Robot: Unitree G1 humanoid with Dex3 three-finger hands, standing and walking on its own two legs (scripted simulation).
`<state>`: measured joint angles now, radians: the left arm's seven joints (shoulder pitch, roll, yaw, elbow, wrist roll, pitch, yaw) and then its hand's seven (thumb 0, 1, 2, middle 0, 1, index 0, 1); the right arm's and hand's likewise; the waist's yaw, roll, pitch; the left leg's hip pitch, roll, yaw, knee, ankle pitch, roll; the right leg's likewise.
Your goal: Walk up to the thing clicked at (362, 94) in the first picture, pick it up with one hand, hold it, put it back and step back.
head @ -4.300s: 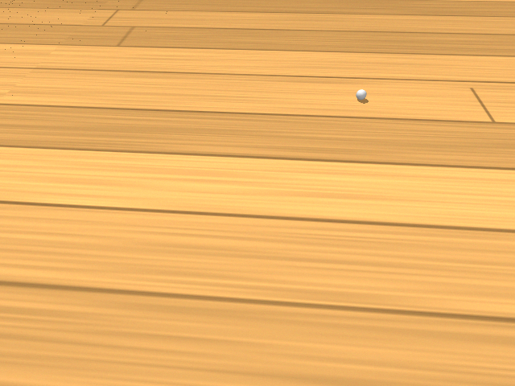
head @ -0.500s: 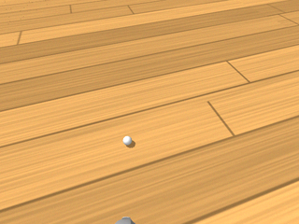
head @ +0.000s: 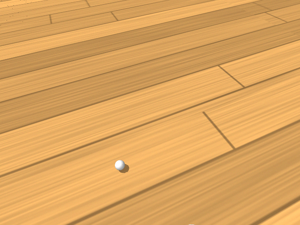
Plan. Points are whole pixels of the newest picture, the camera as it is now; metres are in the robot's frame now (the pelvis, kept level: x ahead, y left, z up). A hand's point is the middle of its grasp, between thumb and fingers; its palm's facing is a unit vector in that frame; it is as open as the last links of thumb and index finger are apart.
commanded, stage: walk up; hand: left
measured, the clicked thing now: (119, 165) +0.66 +0.24 -0.73
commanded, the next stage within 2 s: none
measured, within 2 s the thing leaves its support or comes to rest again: neither
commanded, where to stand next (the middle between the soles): +0.35 +0.01 m, yaw +0 degrees
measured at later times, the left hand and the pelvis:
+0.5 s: hand out of the picture +0.15 +0.29 -0.15, palm faces +0.02 -0.93 -0.36, open 7.4 cm; pelvis +0.14 +0.01 +0.00, yaw +3 degrees
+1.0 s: hand (72, 180) +0.32 +0.28 -0.14, palm faces -0.04 -0.90 -0.42, open 7.4 cm; pelvis +0.25 +0.01 -0.01, yaw +0 degrees
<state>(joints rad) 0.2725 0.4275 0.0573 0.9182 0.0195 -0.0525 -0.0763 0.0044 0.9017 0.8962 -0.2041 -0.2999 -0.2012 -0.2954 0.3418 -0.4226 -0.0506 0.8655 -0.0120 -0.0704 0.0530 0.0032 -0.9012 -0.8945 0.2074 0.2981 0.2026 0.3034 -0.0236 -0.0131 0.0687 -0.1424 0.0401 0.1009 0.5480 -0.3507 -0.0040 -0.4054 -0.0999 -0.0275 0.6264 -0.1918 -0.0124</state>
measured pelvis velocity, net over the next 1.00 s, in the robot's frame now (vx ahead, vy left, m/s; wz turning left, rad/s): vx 0.25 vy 0.01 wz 0.01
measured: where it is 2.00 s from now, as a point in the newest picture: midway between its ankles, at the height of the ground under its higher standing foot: (155, 221)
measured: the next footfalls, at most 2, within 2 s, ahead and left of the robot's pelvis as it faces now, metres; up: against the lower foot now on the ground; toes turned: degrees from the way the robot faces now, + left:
right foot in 0.02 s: +0.14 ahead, -0.13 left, +0.00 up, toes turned -4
left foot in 0.48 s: +0.27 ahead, +0.14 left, +0.00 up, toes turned +7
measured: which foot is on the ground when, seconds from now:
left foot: down 0.00-0.04, up 0.06-0.46, down 0.48-0.96, up 0.98-1.00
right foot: up 0.00-0.00, down 0.02-0.52, up 0.54-0.92, down 0.94-1.00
